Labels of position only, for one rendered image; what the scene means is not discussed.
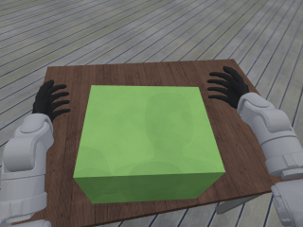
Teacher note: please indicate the robot right hand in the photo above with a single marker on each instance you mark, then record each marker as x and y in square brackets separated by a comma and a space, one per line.
[235, 86]

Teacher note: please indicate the robot right upper arm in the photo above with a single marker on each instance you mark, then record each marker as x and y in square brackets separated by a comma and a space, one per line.
[288, 202]

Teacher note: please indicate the robot left hand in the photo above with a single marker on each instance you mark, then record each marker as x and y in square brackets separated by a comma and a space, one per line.
[44, 98]

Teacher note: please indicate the left robot forearm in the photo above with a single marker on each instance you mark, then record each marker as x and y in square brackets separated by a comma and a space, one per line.
[22, 190]

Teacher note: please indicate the right robot forearm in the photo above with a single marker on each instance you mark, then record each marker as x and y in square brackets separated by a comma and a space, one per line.
[275, 134]

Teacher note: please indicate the carton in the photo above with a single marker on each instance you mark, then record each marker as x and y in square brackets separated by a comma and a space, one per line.
[146, 143]

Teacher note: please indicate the table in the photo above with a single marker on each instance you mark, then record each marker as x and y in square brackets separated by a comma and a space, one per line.
[246, 176]

